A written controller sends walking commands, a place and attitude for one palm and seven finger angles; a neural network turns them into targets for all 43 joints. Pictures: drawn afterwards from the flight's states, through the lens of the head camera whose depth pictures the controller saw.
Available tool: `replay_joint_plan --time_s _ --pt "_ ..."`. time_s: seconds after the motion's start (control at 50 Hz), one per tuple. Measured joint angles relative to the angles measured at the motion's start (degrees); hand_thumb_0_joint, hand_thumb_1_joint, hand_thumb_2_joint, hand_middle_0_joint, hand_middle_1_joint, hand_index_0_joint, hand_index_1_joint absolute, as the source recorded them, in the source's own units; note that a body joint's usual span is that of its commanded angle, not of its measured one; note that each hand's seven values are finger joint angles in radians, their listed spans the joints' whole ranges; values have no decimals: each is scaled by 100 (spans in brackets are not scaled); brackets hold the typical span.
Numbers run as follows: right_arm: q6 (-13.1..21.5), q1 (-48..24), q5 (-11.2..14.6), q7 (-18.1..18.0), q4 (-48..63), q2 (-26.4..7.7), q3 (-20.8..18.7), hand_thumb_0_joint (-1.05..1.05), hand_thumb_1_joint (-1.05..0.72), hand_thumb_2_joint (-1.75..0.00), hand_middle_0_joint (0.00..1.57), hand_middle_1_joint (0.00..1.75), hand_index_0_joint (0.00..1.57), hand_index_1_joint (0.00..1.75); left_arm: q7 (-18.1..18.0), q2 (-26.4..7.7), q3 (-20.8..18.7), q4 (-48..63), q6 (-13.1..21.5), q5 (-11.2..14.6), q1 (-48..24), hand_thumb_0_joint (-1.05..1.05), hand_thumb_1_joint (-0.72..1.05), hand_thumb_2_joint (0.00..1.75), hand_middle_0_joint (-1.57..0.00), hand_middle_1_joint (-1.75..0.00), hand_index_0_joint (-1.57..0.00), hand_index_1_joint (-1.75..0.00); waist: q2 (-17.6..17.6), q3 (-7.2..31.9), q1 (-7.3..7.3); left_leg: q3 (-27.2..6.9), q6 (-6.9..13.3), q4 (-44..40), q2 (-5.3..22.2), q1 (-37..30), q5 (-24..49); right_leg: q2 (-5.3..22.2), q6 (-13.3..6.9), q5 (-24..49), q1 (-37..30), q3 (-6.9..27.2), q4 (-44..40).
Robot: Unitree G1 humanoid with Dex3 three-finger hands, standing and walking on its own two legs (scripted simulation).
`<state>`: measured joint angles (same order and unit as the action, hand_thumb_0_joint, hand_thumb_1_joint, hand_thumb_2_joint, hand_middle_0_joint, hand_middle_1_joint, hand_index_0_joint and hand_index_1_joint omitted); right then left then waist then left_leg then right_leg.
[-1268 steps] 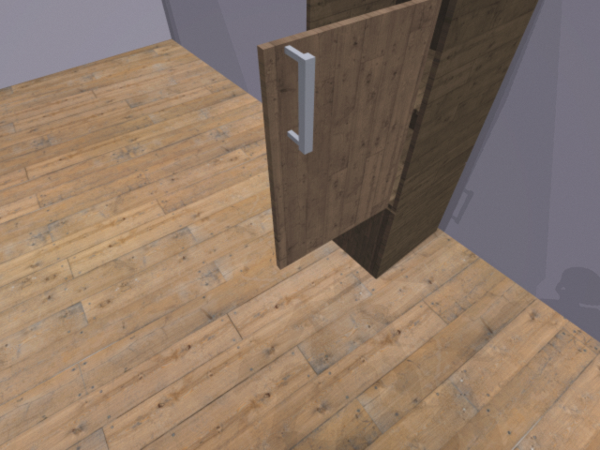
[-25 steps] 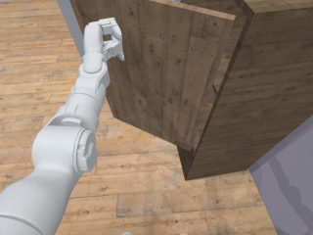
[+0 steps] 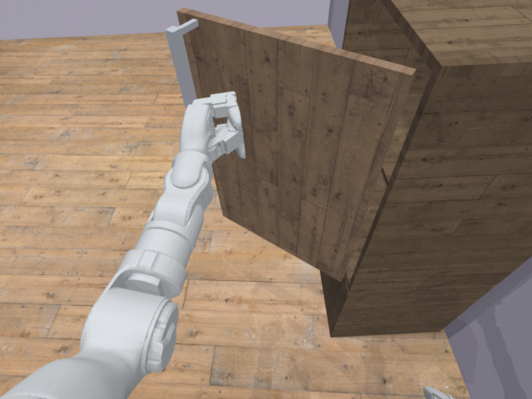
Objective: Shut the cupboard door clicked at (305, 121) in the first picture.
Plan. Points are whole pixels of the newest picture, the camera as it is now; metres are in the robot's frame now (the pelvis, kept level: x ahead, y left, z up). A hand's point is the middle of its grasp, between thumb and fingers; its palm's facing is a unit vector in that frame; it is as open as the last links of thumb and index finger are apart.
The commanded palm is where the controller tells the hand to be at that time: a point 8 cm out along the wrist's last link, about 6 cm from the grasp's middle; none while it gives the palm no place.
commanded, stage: pull the fist back off the door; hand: left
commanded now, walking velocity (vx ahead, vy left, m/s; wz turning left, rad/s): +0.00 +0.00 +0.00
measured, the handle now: (192, 73) +0.63 +0.13 +0.17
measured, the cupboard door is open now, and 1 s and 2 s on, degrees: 54 54 54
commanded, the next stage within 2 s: draw the hand back to the body in 0.06 s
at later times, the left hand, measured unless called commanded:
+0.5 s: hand (183, 167) +0.39 +0.11 +0.16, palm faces -0.03 -1.00 -0.02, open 3.1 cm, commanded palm +0.36 +0.16 +0.18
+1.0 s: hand (77, 251) +0.26 +0.21 +0.17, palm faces +0.23 -0.94 -0.25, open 3.5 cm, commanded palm +0.22 +0.26 +0.18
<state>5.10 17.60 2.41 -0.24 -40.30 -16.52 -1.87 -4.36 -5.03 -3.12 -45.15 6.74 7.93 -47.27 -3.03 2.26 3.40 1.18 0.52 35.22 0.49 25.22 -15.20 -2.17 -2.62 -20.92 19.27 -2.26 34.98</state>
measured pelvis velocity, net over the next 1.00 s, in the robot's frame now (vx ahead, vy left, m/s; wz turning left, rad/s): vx -0.01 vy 0.02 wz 0.01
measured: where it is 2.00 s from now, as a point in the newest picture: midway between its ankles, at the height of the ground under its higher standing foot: outside the picture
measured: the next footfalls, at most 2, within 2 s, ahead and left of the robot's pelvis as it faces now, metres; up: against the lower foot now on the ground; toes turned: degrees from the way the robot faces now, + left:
none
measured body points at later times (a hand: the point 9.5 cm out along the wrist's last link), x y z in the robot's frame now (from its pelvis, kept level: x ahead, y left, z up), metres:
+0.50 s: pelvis +0.02 +0.00 +0.01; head +0.00 -0.02 +0.46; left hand +0.39 +0.17 +0.17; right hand +0.10 -0.25 -0.12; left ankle +0.03 +0.12 -0.73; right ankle -0.03 -0.09 -0.73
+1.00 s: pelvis -0.01 +0.02 +0.02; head -0.02 +0.00 +0.46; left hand +0.24 +0.26 +0.18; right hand +0.19 -0.17 -0.07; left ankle +0.03 +0.12 -0.73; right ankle -0.03 -0.09 -0.73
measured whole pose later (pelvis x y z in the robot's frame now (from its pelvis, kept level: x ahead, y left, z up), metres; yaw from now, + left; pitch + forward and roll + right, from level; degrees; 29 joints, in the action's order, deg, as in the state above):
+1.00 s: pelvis -0.01 +0.02 +0.02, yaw +1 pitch -5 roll +0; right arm -1.0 8.5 1.2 -3.2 -34.1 -11.8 4.5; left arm -4.1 -16.1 -4.9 10.5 0.1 4.5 4.9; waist -4.2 -2.4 -3.3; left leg 1.2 2.1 24.6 -1.2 9.5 -10.5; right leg -0.7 -0.9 -15.4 2.7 -2.1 22.8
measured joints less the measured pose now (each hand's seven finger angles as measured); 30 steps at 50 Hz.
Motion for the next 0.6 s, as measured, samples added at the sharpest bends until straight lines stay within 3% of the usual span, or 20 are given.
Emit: replay_joint_plan --time_s 0.1,0.18,0.24,0.3,0.38,0.48,0.6 --pt "-73 -367 -11 13 -7 186 174 1 -91 -90 20 30 20 30 -252 156 22 -429 -296 -201 -481 2 90 90 -130 -150 -130 -150 29 107 48 18 13 -36 -44 -53 22 47 23 -30 -12 13 56" --pt "-218 -430 -51 22 109 321 331 1 -91 -90 20 30 20 30 -373 84 -355 -1056 -662 -193 -901 1 90 90 -130 -150 -131 -150 28 140 137 59 14 -103 -47 -46 61 53 24 -6 37 55 46" --pt "-269 -298 -88 22 182 370 370 1 -91 -90 20 30 20 30 -328 -10 -712 -1039 -585 -114 -793 1 90 90 -130 -150 -130 -150 7 148 140 126 14 -167 -33 -62 78 43 20 15 64 123 23" --pt "-304 -43 -99 37 235 365 349 1 -91 -90 20 30 21 30 -155 -139 -917 -432 -259 -141 -149 2 90 90 -130 -150 -130 -150 -21 211 82 224 12 -249 -12 -156 63 28 18 17 27 226 -15" --pt "-371 296 -19 73 235 289 245 1 -90 -90 20 30 21 30 187 -355 -729 766 -106 -190 1064 1 90 90 -130 -150 -130 -150 -55 277 -60 279 11 -322 3 -398 2 13 26 -11 -205 288 -108" --pt "-506 299 150 -62 158 151 177 1 -91 -90 20 30 20 30 653 -426 -401 2223 -772 155 2284 1 90 90 -130 -150 -130 -150 -18 204 -264 194 22 -385 0 -787 -39 6 52 10 -702 211 -341" --pt "-381 -363 172 -269 300 40 175 1 -91 -90 20 30 20 30 704 -463 -102 3534 -1352 250 2944 2 90 90 -130 -150 -130 -150 -5 55 -383 91 55 -401 -49 -1012 10 44 64 75 -1013 105 -460"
